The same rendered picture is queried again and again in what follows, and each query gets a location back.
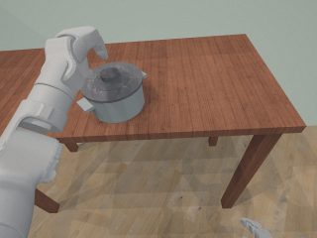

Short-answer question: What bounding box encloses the table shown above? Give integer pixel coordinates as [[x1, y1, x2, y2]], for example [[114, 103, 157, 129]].
[[0, 34, 306, 213]]

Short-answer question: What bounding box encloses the robot left forearm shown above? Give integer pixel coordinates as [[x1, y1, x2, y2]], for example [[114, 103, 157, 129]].
[[0, 32, 87, 157]]

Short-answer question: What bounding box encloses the robot left upper arm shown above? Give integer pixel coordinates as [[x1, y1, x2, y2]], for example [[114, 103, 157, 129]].
[[0, 127, 63, 238]]

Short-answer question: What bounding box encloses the robot left hand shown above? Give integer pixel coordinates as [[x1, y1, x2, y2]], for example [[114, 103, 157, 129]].
[[55, 26, 109, 79]]

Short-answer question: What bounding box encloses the pot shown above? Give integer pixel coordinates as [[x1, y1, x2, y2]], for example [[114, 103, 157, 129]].
[[76, 71, 147, 124]]

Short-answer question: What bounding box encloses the robot right hand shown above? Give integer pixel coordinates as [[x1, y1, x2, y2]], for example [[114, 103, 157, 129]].
[[240, 217, 272, 238]]

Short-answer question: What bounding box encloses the knob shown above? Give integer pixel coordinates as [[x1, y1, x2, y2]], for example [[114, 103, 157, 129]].
[[99, 66, 120, 82]]

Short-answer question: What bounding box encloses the lid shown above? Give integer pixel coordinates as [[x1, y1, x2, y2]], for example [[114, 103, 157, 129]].
[[80, 61, 144, 104]]

